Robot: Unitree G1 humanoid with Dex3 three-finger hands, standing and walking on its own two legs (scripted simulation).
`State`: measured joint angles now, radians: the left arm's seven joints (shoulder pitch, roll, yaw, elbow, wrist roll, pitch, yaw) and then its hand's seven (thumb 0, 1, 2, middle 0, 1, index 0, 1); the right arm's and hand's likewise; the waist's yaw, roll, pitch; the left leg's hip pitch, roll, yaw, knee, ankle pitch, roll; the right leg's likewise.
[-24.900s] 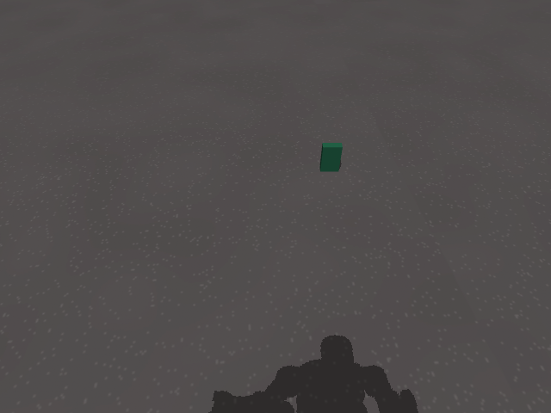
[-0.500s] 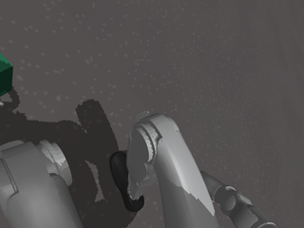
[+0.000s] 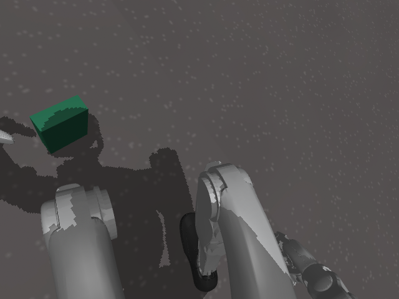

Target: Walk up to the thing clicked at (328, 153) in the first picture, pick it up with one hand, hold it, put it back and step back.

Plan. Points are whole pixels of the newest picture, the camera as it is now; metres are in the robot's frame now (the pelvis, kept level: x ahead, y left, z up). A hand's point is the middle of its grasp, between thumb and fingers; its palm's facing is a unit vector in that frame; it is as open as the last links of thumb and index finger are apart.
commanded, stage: home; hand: left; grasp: from the side
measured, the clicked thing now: (63, 126) +0.48 +0.21 -0.24
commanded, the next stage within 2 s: none
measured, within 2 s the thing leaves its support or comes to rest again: neither
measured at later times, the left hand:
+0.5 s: hand out of the picture +0.32 +0.31 +0.06, palm faces +0.22 -0.87 -0.43, open 17.5 cm
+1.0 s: hand out of the picture +0.25 +0.24 +0.27, palm faces +0.31 -0.89 -0.34, open 17.6 cm
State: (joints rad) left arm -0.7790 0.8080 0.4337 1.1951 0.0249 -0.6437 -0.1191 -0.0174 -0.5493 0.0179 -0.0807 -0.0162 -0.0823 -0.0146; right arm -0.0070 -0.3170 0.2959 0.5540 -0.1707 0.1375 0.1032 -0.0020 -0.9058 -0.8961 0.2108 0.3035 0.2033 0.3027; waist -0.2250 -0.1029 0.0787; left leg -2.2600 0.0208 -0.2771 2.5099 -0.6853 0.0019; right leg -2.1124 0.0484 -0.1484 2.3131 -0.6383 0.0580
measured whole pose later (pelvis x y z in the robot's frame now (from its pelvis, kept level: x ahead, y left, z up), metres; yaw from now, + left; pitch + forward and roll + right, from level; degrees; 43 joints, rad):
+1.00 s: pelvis +0.08 -0.01 +0.35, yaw +13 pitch +17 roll -2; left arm 0.24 0.25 0.05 0.22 -0.01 0.22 0.17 -0.01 -0.58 0.03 -0.06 -0.05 -0.06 -0.05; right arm 0.24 -0.22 0.01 0.50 0.06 0.01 -0.15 0.01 -0.90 -0.90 0.21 0.30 0.20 0.30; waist -0.05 0.02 -0.16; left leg -0.98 0.05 -0.05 1.22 -0.54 -0.03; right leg -0.94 -0.01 -0.04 1.18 -0.54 0.01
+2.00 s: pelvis +0.10 -0.01 +0.40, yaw +14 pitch +8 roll -2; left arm 0.47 0.19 -0.01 0.00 -0.01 0.27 0.14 -0.02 -0.57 0.04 -0.05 -0.05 -0.05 -0.05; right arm 0.28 -0.21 0.02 0.50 0.02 -0.11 -0.18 0.01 -0.90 -0.90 0.21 0.30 0.20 0.30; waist -0.02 0.04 -0.10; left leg -0.64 0.05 -0.04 0.96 -0.46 -0.03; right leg -0.60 -0.01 -0.04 0.93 -0.46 0.01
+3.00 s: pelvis +0.10 -0.01 +0.40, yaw +14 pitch +8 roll -2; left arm 0.46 0.19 0.00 0.00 -0.01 0.27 0.14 -0.02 -0.56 0.05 -0.05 -0.05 -0.05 -0.05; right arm 0.27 -0.21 0.02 0.52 0.01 -0.13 -0.19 0.01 -0.90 -0.90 0.21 0.30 0.20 0.30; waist -0.02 0.04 -0.11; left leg -0.63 0.05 -0.04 0.96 -0.47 -0.03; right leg -0.59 -0.01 -0.04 0.92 -0.47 0.01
